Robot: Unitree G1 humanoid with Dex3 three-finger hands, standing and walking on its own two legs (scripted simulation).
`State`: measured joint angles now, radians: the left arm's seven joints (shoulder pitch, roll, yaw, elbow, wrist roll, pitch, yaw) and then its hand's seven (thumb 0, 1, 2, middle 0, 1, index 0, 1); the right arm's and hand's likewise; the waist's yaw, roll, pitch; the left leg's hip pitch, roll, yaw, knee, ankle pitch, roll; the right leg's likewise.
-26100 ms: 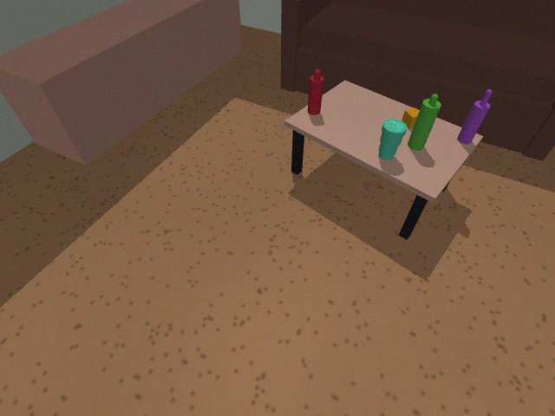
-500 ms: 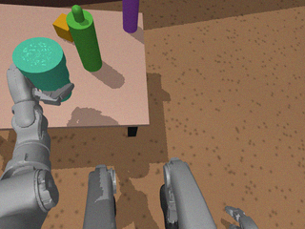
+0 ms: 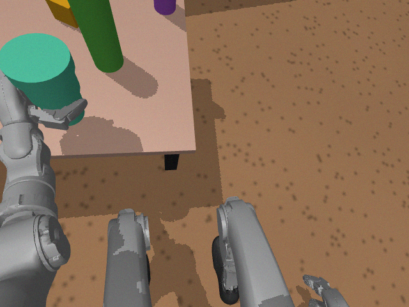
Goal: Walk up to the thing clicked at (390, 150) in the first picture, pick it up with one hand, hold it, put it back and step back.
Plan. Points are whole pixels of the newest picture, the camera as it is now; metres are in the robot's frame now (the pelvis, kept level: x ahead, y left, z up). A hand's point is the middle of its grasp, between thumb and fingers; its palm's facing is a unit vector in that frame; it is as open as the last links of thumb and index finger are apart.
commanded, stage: lower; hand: left
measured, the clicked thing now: (54, 89) +0.51 +0.23 -0.01
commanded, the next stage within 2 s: loosen in 0.88 s
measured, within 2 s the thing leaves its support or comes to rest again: rests again in 1.76 s
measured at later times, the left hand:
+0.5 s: hand (62, 102) +0.51 +0.23 -0.06, palm faces +0.22 -0.97 -0.06, open 10.6 cm
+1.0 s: hand (68, 106) +0.51 +0.23 -0.08, palm faces +0.21 -0.98 -0.06, open 10.6 cm
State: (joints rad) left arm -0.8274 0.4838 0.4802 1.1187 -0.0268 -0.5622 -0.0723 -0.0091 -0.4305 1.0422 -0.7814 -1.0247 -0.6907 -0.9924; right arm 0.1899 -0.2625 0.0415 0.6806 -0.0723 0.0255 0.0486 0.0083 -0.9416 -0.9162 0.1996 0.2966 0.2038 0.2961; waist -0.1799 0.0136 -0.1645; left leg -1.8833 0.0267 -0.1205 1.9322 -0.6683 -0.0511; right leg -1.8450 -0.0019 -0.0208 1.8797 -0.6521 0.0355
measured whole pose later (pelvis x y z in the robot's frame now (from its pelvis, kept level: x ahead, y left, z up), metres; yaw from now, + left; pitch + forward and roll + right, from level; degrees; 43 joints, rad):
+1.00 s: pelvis -0.01 +0.00 -0.07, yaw +0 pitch +35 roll -5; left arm -0.90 0.53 0.49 1.14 0.01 -0.52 -0.08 -0.01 -0.43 1.04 -0.78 -1.03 -0.69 -0.99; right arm 0.18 -0.28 0.06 0.68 -0.08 0.05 0.05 0.01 -0.93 -0.91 0.20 0.30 0.20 0.30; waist -0.20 0.01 -0.12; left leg -2.08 0.00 -0.13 2.15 -0.67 -0.05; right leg -2.04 0.00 -0.01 2.10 -0.66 0.05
